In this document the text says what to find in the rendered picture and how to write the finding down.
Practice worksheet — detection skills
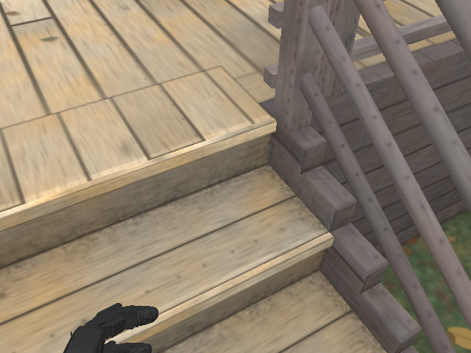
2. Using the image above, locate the robot left hand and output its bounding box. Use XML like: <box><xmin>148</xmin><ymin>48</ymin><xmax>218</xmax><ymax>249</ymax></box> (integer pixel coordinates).
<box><xmin>63</xmin><ymin>303</ymin><xmax>159</xmax><ymax>353</ymax></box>

